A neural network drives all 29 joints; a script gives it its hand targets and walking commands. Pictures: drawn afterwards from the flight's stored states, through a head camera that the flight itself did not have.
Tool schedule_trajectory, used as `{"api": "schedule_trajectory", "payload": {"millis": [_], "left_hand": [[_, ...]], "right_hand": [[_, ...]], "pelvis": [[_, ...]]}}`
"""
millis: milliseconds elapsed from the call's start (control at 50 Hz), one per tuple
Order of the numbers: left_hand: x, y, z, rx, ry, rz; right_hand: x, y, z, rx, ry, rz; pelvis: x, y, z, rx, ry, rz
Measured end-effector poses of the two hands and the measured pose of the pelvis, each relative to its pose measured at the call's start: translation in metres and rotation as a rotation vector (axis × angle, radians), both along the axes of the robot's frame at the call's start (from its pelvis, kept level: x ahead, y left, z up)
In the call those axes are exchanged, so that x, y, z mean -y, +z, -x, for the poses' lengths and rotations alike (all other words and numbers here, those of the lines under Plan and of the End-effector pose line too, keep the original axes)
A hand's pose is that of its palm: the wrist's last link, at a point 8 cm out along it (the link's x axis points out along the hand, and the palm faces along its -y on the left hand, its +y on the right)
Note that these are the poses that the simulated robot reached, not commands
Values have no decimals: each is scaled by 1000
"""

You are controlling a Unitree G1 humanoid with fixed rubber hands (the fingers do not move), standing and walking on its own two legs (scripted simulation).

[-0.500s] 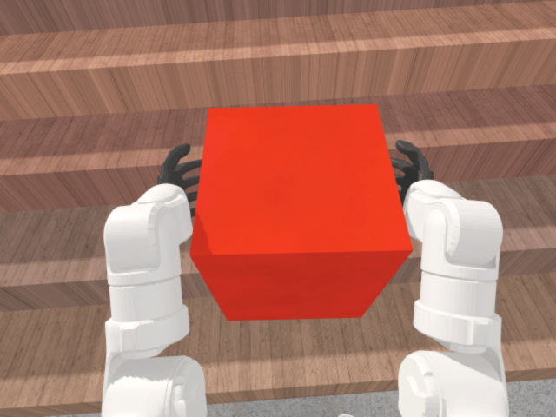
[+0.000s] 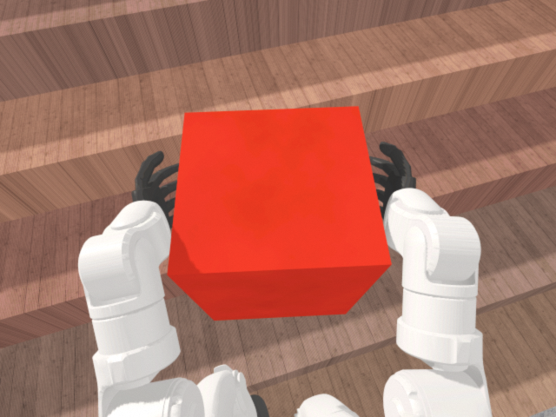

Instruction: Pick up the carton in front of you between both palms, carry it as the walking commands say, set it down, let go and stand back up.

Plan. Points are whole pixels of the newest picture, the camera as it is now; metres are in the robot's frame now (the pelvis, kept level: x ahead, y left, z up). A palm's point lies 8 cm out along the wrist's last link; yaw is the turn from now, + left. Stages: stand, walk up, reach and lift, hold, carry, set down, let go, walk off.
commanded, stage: carry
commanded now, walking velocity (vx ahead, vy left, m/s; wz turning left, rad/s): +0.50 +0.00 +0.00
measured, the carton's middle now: (276, 227) +0.36 -0.05 +0.04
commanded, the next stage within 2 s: none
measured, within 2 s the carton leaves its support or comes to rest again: neither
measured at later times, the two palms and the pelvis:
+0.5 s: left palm out of the picture +0.66 +0.17 +0.36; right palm out of the picture +0.71 -0.13 +0.37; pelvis +0.33 -0.05 +0.21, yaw +0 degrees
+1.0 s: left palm out of the picture +1.02 +0.14 +0.55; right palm out of the picture +0.97 -0.15 +0.54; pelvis +0.62 +0.05 +0.41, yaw +0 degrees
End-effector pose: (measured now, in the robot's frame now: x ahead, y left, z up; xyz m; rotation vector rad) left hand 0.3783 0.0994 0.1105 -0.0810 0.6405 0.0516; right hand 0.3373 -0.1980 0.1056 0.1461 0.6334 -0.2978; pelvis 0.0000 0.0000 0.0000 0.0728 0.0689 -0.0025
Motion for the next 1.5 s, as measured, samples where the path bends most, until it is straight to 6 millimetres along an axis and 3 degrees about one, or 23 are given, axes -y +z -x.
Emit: {"api": "schedule_trajectory", "payload": {"millis": [60, 120, 240, 280, 360, 420, 460, 560, 660, 740, 800, 860, 920, 1000, 1080, 1160, 1240, 1320, 1400, 1500], "left_hand": [[10, 36, -34, -19, -13, 11], [13, 79, -74, 12, -22, 4], [1, 151, -157, 134, 18, 23], [-8, 165, -184, 139, 46, 27], [-32, 188, -229, 81, 141, 14], [-52, 209, -253, 35, 212, -17], [-61, 226, -267, 6, 233, -28], [-70, 296, -326, 51, 242, -13], [-68, 364, -402, 112, 210, -65], [-66, 388, -466, 88, 171, -78], [-59, 392, -522, 44, 101, -47], [-46, 392, -573, -18, 24, 5], [-40, 398, -603, -67, 5, 62], [-42, 436, -640, -25, 10, 66], [-52, 483, -685, 75, 21, 54], [-60, 515, -735, 123, 45, 51], [-72, 530, -787, 92, 104, 39], [-92, 544, -818, 8, 215, -9], [-101, 574, -845, -36, 248, -31], [-99, 646, -910, 49, 228, -29]], "right_hand": [[9, 35, -27, -17, -34, -17], [13, 81, -68, 13, -41, -18], [2, 177, -174, 128, 44, 79], [-6, 196, -211, 132, 84, 95], [-30, 216, -285, 80, 177, 70], [-52, 232, -335, 43, 248, 20], [-62, 245, -356, 16, 257, -13], [-70, 309, -410, 63, 252, -18], [-67, 358, -473, 123, 236, -38], [-64, 373, -522, 93, 191, -57], [-56, 376, -555, 40, 119, -35], [-47, 382, -573, -26, 36, -4], [-42, 396, -589, -73, -6, 19], [-43, 438, -631, -28, -20, 1], [-51, 493, -690, 68, 12, 27], [-58, 537, -754, 112, 61, 73], [-70, 556, -827, 87, 132, 75], [-92, 565, -897, 11, 229, 11], [-103, 589, -935, -30, 243, -51], [-98, 652, -986, 56, 228, -37]], "pelvis": [[-5, 42, -38, 7, -6, 15], [-6, 77, -78, 10, -14, 59], [13, 106, -167, 8, 0, 121], [20, 113, -197, 1, -3, 143], [39, 137, -259, -8, -12, 158], [48, 164, -289, 10, -10, 180], [48, 188, -308, 21, -3, 188], [46, 242, -362, 30, 24, 131], [23, 267, -423, 8, 23, 85], [0, 285, -479, -4, 26, 24], [-22, 301, -522, -25, 25, -2], [-41, 327, -554, -7, 27, -5], [-44, 362, -581, 10, 21, 0], [-49, 406, -624, 18, 1, 32], [-44, 431, -675, 7, -3, 63], [-31, 445, -735, 7, 10, 103], [-13, 459, -797, -18, 10, 145], [6, 494, -846, 3, 0, 152], [6, 541, -885, 26, 11, 153], [0, 587, -941, 26, 30, 107]]}}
